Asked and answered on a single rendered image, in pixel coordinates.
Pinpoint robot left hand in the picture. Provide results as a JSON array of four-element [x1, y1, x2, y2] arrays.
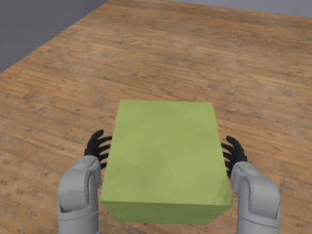
[[84, 130, 112, 170]]

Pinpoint carton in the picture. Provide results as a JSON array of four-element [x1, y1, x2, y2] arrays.
[[99, 99, 234, 225]]

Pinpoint left robot forearm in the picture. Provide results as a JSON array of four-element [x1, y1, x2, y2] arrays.
[[57, 155, 102, 234]]

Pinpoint robot right hand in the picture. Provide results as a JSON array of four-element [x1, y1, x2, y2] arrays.
[[221, 136, 248, 179]]

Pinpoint right robot forearm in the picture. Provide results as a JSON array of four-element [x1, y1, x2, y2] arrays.
[[230, 161, 281, 234]]

